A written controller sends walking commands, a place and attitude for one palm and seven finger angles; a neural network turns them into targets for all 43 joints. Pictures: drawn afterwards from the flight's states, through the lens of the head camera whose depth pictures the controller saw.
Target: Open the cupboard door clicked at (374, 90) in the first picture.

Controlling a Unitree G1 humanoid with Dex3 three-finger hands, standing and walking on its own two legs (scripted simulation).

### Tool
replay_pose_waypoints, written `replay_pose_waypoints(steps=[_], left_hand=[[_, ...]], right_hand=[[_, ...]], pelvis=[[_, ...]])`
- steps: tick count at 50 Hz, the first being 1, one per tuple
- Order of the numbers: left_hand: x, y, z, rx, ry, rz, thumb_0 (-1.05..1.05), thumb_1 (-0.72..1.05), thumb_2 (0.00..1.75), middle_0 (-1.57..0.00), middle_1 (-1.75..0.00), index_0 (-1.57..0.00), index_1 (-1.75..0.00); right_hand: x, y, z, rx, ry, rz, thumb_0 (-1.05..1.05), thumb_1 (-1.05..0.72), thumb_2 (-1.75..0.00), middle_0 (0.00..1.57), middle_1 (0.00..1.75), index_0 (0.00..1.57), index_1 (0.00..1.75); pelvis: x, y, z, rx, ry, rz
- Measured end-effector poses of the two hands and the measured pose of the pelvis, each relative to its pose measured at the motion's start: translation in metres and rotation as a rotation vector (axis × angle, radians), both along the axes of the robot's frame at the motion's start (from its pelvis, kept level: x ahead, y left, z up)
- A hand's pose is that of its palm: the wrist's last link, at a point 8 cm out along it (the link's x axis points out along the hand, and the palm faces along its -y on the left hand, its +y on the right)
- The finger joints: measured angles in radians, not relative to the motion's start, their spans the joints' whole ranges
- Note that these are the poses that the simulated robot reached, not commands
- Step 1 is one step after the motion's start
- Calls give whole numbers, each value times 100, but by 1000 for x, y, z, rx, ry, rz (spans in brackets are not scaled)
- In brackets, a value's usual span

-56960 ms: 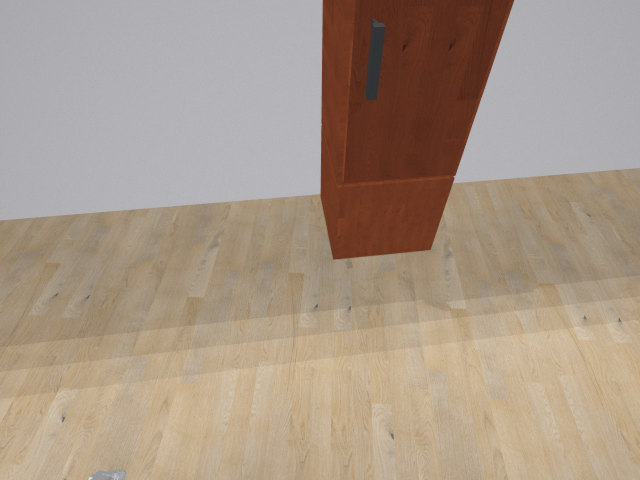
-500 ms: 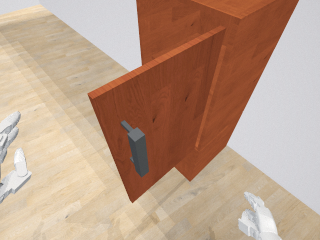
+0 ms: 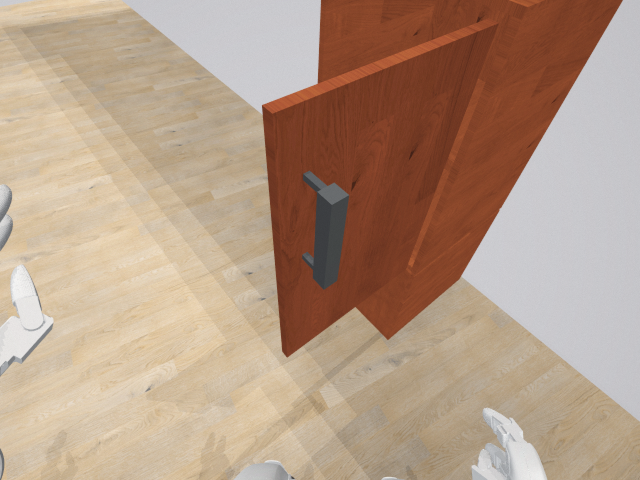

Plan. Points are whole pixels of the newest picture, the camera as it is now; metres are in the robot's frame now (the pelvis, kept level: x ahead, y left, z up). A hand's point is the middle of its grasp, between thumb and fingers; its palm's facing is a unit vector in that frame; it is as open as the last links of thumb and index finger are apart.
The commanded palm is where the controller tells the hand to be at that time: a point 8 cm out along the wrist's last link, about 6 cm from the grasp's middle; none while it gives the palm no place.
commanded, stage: step back with the hand held close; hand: left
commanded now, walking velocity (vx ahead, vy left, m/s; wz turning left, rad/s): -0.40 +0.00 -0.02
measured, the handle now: (318, 232) +0.40 +0.04 +0.08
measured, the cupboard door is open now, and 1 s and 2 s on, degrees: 89 89 89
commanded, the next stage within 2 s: stop stepping back and stand still in 0.22 s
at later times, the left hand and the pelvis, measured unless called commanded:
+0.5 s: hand (47, 388) +0.16 +0.23 +0.17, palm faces +0.30 -0.83 -0.48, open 7.4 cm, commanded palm +0.10 +0.28 +0.19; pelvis -0.07 -0.01 +0.01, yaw -5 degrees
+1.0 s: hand out of the picture +0.10 +0.26 +0.18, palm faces +0.37 -0.80 -0.47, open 7.4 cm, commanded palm +0.04 +0.30 +0.19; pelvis -0.11 +0.01 +0.02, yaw -1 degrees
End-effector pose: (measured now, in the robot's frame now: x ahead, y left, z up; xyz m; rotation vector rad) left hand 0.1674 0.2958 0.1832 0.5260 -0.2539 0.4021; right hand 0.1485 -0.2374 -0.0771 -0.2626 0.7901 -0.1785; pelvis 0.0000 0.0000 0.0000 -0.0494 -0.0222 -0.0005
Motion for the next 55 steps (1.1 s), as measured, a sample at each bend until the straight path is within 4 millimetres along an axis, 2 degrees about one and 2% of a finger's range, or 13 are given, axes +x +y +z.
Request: replay_pose_waypoints(steps=[4,9,14,18,22,26,34,38,43,48,52,55], left_hand=[[-6,6,16,25,-31,-1,1,88,89,-21,-30,-22,-30],[-20,-8,28,17,-26,-43,1,89,89,-20,-30,-21,-30],[-32,-29,23,62,18,-114,1,89,89,-20,-30,-21,-30],[-38,-38,19,57,56,-154,1,89,89,-21,-30,-21,-30],[-43,-32,9,42,84,-142,1,88,89,-21,-30,-22,-30],[-49,-23,4,11,78,-120,1,88,89,-21,-30,-22,-30],[-83,-16,10,15,50,-118,1,89,89,-21,-30,-22,-30],[-95,-6,7,4,29,-91,1,88,89,-21,-30,-22,-30],[-95,8,1,-35,24,-33,1,89,89,-21,-30,-21,-30],[-101,3,12,-3,40,-32,1,89,89,-21,-30,-21,-30],[-115,-2,15,19,51,-60,1,89,89,-21,-30,-21,-30],[-118,6,7,-2,48,-43,1,89,89,-21,-30,-21,-30]], right_hand=[[-11,9,12,28,-24,7,1,-90,-90,20,30,21,30],[-21,14,22,64,-51,28,1,-90,-90,20,30,21,30],[-30,5,10,83,-63,40,1,-90,-90,20,30,21,30],[-52,-9,4,82,-23,-16,1,-90,-90,20,30,21,30],[-75,-24,7,39,-18,-87,1,-90,-90,20,30,21,30],[-96,-32,16,-5,-22,-118,1,-90,-90,20,30,20,30],[-124,-28,25,-28,-60,-109,1,-90,-90,20,30,20,30],[-130,-18,17,-24,-48,-102,1,-90,-90,20,30,20,30],[-130,3,12,5,-36,-80,1,-90,-90,20,30,20,30],[-124,24,14,70,-60,-18,1,-90,-90,20,30,21,30],[-117,28,10,82,-62,9,1,-90,-90,20,30,21,30],[-112,24,5,58,-53,-3,1,-90,-90,20,30,21,30]], pelvis=[[-11,-1,10,-17,19,4],[-24,-5,18,-16,62,-27],[-48,-14,9,30,86,-70],[-60,-15,10,20,61,-80],[-59,-14,7,24,48,-89],[-70,-10,10,37,23,-84],[-91,-3,13,10,12,-64],[-94,4,9,-8,-7,-60],[-98,9,12,7,-17,-55],[-108,6,17,26,3,-24],[-108,8,13,5,4,-26],[-102,13,9,-15,-14,-28]])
